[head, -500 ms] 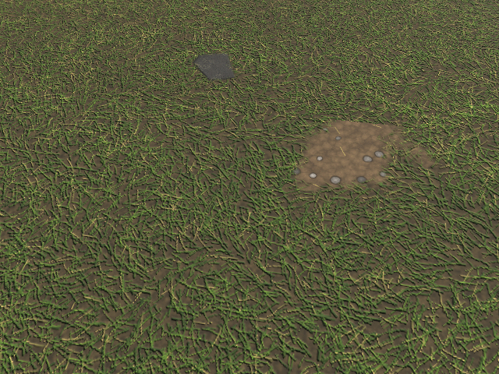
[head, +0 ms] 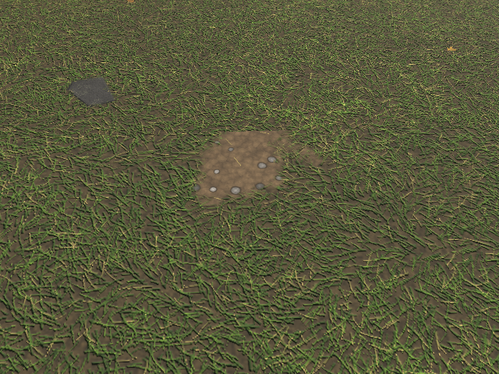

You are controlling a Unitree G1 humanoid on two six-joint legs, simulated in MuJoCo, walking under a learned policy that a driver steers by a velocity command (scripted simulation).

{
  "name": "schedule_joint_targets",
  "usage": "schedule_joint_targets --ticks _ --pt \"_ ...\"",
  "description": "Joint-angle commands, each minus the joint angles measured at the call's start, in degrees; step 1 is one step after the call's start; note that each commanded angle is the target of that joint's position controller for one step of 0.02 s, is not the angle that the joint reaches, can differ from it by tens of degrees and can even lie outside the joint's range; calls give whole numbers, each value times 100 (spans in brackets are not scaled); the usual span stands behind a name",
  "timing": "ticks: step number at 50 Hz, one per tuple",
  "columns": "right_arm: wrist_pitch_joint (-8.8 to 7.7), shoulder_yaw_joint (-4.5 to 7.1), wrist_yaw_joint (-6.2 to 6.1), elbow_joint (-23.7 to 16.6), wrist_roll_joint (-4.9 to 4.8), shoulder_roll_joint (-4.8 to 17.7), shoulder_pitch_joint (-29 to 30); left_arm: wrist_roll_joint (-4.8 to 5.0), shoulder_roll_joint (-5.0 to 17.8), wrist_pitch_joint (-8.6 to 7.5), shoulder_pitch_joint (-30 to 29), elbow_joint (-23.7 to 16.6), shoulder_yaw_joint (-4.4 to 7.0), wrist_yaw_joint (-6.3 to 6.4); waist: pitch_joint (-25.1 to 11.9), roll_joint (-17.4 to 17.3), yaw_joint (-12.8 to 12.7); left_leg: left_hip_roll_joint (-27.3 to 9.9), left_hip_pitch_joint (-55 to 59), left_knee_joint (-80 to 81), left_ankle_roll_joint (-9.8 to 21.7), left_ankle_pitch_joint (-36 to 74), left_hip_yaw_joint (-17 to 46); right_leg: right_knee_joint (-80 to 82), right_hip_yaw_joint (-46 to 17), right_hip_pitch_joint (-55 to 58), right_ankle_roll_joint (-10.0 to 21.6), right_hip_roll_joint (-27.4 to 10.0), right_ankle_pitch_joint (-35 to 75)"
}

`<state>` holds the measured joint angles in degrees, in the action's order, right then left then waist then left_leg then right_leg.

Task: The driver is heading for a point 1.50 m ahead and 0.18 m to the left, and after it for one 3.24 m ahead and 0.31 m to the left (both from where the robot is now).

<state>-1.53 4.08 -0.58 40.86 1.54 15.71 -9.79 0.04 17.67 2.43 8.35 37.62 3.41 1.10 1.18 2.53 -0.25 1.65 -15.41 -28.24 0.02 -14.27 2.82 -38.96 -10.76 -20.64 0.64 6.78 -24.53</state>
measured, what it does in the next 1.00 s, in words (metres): steps on the spot: right foot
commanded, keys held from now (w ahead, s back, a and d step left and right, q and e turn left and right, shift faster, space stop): no key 1.00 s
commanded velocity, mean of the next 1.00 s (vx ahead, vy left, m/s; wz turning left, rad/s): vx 0.00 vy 0.00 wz -0.06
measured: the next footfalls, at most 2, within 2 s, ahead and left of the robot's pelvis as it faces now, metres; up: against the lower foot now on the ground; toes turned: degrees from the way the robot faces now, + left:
right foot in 0.22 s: +0.01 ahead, -0.14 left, +0.00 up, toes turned +3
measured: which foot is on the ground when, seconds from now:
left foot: down 0.00-1.00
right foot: up 0.00-0.20, down 0.22-1.00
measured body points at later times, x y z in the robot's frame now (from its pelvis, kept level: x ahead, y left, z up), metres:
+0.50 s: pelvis -0.01 -0.03 +0.00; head +0.00 -0.04 +0.45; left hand +0.12 +0.22 -0.11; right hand +0.11 -0.29 -0.12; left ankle +0.01 +0.13 -0.74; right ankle -0.03 -0.15 -0.74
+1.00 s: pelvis +0.00 -0.03 +0.00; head +0.00 -0.03 +0.45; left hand +0.07 +0.22 -0.13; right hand +0.05 -0.30 -0.14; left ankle +0.01 +0.13 -0.74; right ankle -0.03 -0.15 -0.74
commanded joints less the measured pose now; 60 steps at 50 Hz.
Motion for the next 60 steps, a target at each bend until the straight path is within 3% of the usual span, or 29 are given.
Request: schedule_joint_targets --ticks 1,3,6,8,10,11,12,13,14,15,18,28,41,60 --pt "-109 154 -21 -451 -8 810 277 15 983 -104 123 -318 335 38 -403 -1170 -84 -1979 553 1022 1461 2042 2008 -1852 92 -643 -385 -295 -895" --pt "-104 104 -35 -435 -130 732 427 11 706 -2 269 -167 291 49 -330 -1002 -128 -1668 580 888 1230 2034 1517 -2073 71 -675 -573 -414 -568" --pt "7 60 -21 -362 -114 627 445 26 188 -9 167 -150 101 -10 -414 -1215 -67 -1178 575 708 1042 2357 835 -781 658 -83 -653 -602 -336" --pt "83 68 -21 -285 -109 695 183 65 150 -43 22 -156 75 -36 -544 -1365 116 -1187 757 578 1096 2487 873 159 859 289 -629 -610 -47" --pt "110 27 -8 -233 -182 664 139 57 208 -57 289 9 101 -56 -548 -1262 -43 -1105 651 441 935 2261 830 1687 1017 976 -474 -543 1245" --pt "63 1 6 -167 -179 618 -79 -7 355 -58 286 8 114 -50 -561 -1106 13 -1056 430 459 689 1931 842 1939 784 1403 -332 -672 1808" --pt "-17 -42 42 -160 -77 552 -175 -62 671 -50 332 -56 158 -7 -680 -597 114 -881 90 253 369 1419 634 1718 292 1850 -140 -1163 2874" --pt "-88 -80 75 -154 -20 391 -365 -80 846 -41 252 63 204 -5 -703 311 403 -444 145 327 63 615 146 1358 209 1511 190 -1269 2501" --pt "-97 -90 67 -123 23 487 -33 -83 494 -63 163 18 137 -58 -579 264 152 -359 451 205 -162 349 5 1498 159 1023 329 -1198 1672" --pt "-83 -67 57 -119 -10 535 163 -130 322 -98 144 48 74 -77 -378 154 102 -349 461 152 -215 365 -12 1605 149 803 273 -1148 1289" --pt "10 -71 -29 -48 -64 473 118 -112 339 -226 211 141 44 -52 -75 212 108 -379 422 104 -166 608 33 1633 214 552 114 -1050 1287" --pt "49 -39 -120 446 -104 479 -107 -75 203 -317 414 369 -32 -14 -29 -121 75 -399 484 148 -289 792 47 1587 270 630 139 -957 1470" --pt "104 -27 -216 1135 -139 511 -310 -40 124 -336 568 886 -48 -7 -26 -196 79 -403 572 202 -293 987 35 1568 478 774 112 -820 1827" --pt "156 -94 -256 1880 -155 350 -463 -10 77 -319 850 1652 -117 65 143 -246 74 -320 535 320 -226 865 -49 1640 662 748 36 -712 1668"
